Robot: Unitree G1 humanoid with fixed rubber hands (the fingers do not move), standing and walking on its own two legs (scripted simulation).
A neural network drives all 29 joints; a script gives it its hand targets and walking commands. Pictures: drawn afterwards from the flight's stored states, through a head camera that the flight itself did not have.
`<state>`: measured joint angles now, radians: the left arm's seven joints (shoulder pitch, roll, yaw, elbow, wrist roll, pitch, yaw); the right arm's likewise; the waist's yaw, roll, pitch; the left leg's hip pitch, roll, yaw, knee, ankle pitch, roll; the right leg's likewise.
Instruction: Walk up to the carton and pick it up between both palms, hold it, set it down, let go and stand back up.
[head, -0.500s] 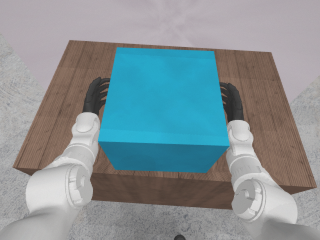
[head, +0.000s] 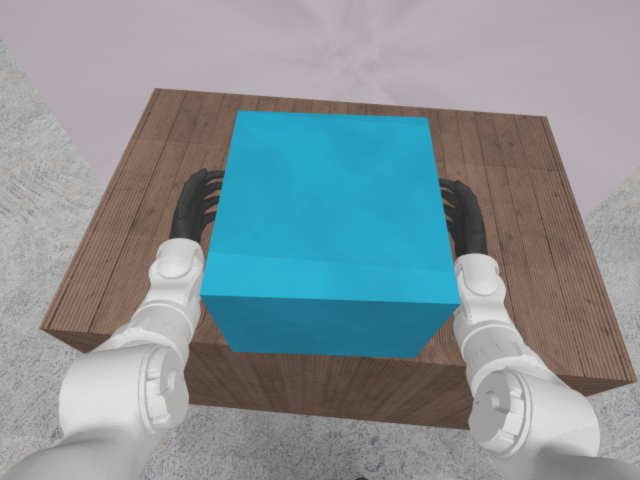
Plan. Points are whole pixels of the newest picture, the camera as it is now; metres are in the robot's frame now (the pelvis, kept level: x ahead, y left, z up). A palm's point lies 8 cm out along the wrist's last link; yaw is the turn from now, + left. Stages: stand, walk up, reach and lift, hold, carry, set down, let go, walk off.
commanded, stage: reach and lift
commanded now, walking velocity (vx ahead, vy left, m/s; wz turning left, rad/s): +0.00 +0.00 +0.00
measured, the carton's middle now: (327, 237) +0.45 -0.04 -0.02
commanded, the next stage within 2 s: none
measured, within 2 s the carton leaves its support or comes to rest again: leaves its support in 0.28 s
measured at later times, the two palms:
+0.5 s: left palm (171, 238) +0.41 +0.16 +0.07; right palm (476, 249) +0.37 -0.21 +0.06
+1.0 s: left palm (162, 238) +0.39 +0.16 +0.10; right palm (488, 236) +0.37 -0.20 +0.09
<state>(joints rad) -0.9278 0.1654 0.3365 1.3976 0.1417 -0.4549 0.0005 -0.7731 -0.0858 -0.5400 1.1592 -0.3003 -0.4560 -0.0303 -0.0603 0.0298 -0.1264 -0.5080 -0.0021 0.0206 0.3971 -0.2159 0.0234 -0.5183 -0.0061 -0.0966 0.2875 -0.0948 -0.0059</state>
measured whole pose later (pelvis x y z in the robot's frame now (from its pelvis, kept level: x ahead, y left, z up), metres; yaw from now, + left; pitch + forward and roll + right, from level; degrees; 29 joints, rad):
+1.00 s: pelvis -0.01 -0.01 +0.01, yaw +1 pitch +5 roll -1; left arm -0.69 0.14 0.14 0.99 -0.06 -0.10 0.04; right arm -0.60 -0.14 -0.15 0.86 0.09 -0.09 -0.09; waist -0.05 0.04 -0.10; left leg -0.22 0.00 0.00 0.34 -0.21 0.02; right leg -0.24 0.00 -0.09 0.25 -0.10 -0.01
